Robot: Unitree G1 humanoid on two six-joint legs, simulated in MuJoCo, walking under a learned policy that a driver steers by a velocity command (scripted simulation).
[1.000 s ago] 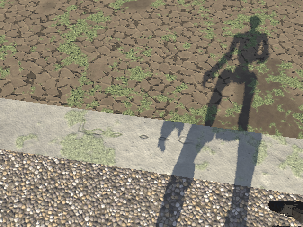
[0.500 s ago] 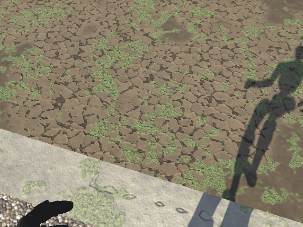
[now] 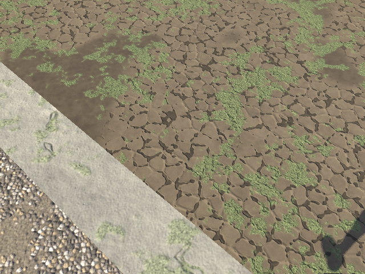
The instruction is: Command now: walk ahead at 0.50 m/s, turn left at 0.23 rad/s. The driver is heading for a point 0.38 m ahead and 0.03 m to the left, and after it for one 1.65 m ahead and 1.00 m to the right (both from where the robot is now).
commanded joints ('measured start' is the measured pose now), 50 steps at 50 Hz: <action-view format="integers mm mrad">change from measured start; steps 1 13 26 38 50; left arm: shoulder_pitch -67 -179 147 38 -149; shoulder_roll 121 -8 121 85 80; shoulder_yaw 13 -25 30 -3 -2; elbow -129 -147 -112 -205 -332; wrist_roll -35 31 23 -5 36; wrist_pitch -42 -17 10 8 104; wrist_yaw -1 1 -25 -3 10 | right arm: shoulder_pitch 307 286 115 -92 93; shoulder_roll -188 -125 -179 -81 -214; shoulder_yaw -55 -22 -40 -18 -44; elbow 47 172 79 -56 -55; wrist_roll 7 -25 -55 -54 -39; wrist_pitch -18 -62 -9 84 26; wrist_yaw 1 -17 -51 -93 -45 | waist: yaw -157 -85 33 -55 -118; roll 126 104 -117 -100 241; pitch -219 -12 -148 -110 -171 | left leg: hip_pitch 628 243 -416 -172 411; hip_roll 347 167 -25 51 366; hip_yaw -607 -163 -94 -82 -533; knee -345 -363 804 259 -291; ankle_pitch -139 169 -264 36 -72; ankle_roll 283 158 -44 -106 108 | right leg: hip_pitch -606 -445 207 -156 -554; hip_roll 49 -4 -216 -23 231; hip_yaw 177 135 755 508 306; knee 506 -52 -448 -454 209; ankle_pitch -81 518 386 732 -61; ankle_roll -13 -45 -366 -234 -61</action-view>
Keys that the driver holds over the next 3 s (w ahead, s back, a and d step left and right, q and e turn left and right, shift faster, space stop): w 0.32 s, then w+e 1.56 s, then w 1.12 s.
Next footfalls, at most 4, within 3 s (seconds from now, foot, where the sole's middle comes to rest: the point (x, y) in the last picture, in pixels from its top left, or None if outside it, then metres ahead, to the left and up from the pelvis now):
0.44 right None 0.34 -0.11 -0.76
0.94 left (167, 266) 0.48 0.09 -0.76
1.34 right None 0.29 -0.06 -0.76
1.58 left None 0.43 0.06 -0.76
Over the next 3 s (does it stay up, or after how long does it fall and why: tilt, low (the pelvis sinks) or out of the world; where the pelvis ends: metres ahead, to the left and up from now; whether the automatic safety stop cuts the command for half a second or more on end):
stays up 0.34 0.00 0.00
